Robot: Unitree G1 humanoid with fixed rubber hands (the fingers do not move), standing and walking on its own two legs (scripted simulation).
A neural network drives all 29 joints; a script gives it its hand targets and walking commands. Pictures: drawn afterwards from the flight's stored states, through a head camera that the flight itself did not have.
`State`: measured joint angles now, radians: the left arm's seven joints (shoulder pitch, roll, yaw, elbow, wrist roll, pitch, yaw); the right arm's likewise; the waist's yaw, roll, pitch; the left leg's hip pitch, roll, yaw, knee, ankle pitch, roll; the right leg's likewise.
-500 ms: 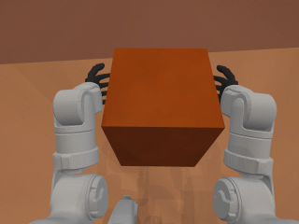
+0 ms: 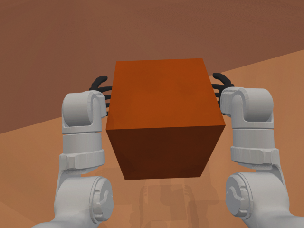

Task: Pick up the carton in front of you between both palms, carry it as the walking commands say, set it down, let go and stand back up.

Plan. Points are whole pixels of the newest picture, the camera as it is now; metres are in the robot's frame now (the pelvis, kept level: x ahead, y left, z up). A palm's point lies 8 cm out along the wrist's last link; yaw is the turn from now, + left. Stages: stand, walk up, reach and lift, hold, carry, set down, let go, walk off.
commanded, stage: carry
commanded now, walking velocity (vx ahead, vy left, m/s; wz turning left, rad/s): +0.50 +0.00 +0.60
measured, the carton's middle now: (161, 123) +0.37 -0.03 +0.11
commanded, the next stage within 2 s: none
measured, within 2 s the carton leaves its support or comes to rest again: neither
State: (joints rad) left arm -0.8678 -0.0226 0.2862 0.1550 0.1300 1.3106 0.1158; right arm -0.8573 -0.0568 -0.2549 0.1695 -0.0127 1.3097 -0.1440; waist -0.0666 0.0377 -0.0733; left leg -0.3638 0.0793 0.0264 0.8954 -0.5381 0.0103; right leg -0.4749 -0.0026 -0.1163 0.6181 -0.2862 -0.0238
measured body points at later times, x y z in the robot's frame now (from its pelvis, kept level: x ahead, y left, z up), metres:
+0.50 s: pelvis +0.28 +0.04 +0.01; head +0.33 +0.04 +0.46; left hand +0.65 +0.25 +0.15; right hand +0.69 -0.05 +0.15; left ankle +0.37 +0.11 -0.69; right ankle +0.14 -0.10 -0.59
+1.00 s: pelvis +0.58 +0.04 +0.05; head +0.60 +0.04 +0.50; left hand +0.91 +0.28 +0.20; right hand +0.99 -0.01 +0.20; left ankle +0.43 +0.12 -0.57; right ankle +0.70 -0.01 -0.66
